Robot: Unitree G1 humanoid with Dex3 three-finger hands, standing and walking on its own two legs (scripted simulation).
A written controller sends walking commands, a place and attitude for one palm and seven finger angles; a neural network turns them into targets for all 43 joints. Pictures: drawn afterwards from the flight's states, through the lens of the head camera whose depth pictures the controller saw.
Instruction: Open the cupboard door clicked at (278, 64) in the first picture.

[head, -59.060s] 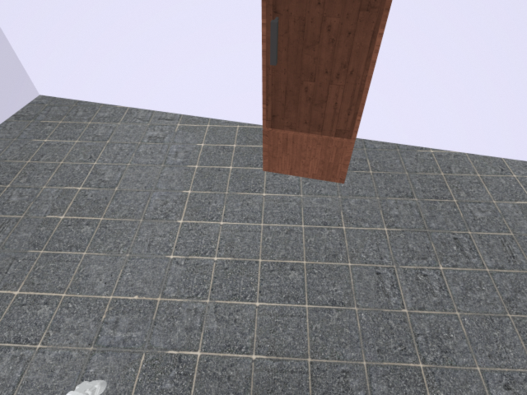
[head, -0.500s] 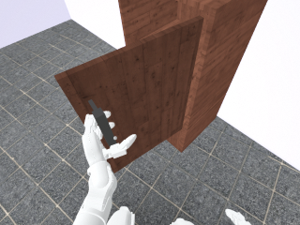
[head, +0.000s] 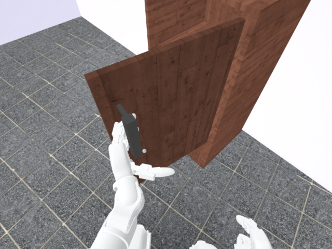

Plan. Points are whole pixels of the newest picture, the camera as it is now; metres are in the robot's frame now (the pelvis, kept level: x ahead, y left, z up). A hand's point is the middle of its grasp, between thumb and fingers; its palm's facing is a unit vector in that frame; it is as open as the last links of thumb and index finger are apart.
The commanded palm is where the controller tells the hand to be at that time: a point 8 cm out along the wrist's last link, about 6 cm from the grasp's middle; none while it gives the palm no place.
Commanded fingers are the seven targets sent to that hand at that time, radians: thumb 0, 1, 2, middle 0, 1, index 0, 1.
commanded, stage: slide the hand sideways off the handle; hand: left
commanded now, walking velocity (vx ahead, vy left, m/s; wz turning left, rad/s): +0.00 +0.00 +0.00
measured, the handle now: (129, 132) +0.38 +0.12 +0.05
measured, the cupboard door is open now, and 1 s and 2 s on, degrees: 80 83 83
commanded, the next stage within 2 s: draw the hand back to the body in 1.20 s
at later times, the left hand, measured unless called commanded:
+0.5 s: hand (140, 169) +0.29 +0.08 +0.04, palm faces -0.10 -0.99 -0.01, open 16.3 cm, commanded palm +0.27 +0.14 +0.04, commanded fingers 0.00 -0.50 0.30 -0.15 -0.30 -0.15 -0.30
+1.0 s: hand (114, 186) +0.25 +0.13 +0.04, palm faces -0.04 -1.00 -0.04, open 16.1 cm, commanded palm +0.22 +0.20 +0.04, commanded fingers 0.00 -0.50 0.30 -0.15 -0.30 -0.15 -0.30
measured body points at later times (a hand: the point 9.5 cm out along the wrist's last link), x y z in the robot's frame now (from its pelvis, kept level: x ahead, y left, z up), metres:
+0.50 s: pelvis -0.01 +0.01 +0.00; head +0.05 +0.00 +0.44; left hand +0.29 +0.13 +0.05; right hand +0.14 -0.22 -0.11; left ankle +0.06 +0.12 -0.65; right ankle -0.02 -0.10 -0.65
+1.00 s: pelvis +0.01 -0.01 -0.01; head +0.07 -0.02 +0.44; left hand +0.25 +0.18 +0.05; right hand +0.18 -0.25 -0.10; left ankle +0.06 +0.11 -0.65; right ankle -0.02 -0.10 -0.65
